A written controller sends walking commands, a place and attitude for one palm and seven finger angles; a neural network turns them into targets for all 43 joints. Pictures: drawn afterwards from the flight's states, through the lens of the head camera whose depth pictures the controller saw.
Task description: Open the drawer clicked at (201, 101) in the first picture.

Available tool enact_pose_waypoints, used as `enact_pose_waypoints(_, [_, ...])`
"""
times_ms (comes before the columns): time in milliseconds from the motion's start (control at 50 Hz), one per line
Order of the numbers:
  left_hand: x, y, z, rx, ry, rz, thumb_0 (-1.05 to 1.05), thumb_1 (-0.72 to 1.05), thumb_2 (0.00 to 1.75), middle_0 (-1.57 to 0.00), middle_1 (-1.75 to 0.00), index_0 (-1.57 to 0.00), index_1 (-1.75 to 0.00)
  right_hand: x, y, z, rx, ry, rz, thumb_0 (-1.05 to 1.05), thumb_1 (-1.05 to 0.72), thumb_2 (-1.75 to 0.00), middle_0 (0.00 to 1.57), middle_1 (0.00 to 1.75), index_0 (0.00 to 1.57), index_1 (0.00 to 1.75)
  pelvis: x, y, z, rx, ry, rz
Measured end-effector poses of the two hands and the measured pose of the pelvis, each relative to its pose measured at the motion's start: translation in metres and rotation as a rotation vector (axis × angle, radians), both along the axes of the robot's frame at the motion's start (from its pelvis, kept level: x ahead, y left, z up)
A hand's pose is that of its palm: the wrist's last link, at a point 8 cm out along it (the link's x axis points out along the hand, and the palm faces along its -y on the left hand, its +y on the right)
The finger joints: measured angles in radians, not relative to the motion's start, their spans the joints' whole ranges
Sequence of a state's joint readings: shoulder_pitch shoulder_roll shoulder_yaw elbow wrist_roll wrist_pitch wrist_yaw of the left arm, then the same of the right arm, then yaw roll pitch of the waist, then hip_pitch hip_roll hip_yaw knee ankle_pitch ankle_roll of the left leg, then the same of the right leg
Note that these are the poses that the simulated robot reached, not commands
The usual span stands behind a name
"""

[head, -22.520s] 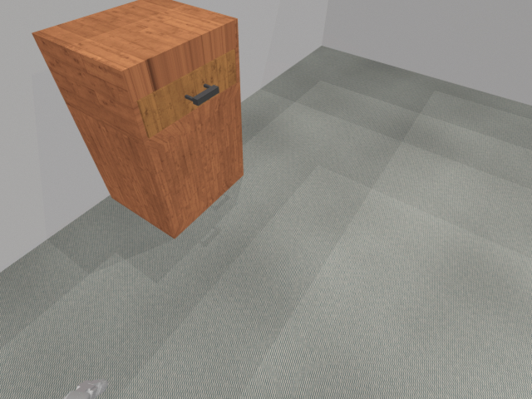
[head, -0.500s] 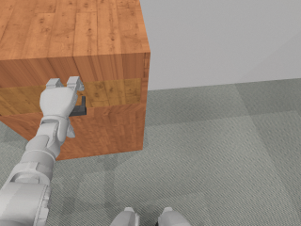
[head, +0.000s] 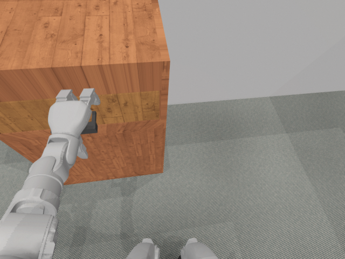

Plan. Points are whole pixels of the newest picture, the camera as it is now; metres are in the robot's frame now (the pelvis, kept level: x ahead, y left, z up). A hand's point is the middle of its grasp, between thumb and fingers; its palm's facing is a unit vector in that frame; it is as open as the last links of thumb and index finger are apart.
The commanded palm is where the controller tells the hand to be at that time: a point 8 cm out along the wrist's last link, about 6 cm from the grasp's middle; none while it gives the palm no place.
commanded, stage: move the hooked fingers above the handle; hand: left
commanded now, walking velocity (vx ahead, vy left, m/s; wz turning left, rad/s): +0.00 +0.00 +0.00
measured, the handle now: (75, 122) +0.48 +0.27 -0.06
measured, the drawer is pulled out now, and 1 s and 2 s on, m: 0.00 0.00 0.00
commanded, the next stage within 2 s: lower the fingers behind the handle in 1.04 s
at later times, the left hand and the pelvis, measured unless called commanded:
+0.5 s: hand (86, 126) +0.43 +0.22 -0.01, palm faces +0.02 -0.12 -0.99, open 13.8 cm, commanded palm +0.41 +0.27 +0.05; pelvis +0.00 -0.01 +0.00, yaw +0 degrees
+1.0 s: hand (94, 129) +0.43 +0.20 -0.02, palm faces -0.13 -0.16 -0.98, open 13.8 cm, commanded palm +0.42 +0.26 +0.05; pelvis +0.01 +0.00 +0.01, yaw +1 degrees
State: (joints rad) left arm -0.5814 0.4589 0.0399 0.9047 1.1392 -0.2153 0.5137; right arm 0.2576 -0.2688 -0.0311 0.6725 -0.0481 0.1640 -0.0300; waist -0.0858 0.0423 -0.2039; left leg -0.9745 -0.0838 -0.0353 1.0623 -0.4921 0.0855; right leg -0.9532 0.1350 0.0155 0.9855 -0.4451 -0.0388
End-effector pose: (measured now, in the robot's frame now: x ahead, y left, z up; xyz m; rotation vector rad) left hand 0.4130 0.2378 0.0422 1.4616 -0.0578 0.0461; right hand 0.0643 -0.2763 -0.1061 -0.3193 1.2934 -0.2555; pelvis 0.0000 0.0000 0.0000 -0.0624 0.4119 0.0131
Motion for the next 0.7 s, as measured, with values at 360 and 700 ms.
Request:
enact_pose_waypoints(360, [-0.024,0.037,0.012,0.058,0.304,0.151,0.0,-0.49,0.3,-0.33,-1.21,-0.32,-1.2,0.007,0.012,0.015,0.047,-0.008,0.007,0.01,-0.9,-0.89,0.2,0.3,0.21,0.3,0.007,-0.009,0.025,0.01,-0.068,0.046])
enact_pose_waypoints(700, [-0.015,0.056,0.009,0.155,0.054,0.356,0.01,-0.49,0.3,-0.39,-1.25,-0.32,-1.2,0.002,0.019,-0.019,0.11,0.037,-0.025,0.01,-0.9,-0.89,0.2,0.3,0.2,0.3,-0.005,-0.006,0.008,0.028,-0.005,-0.022])
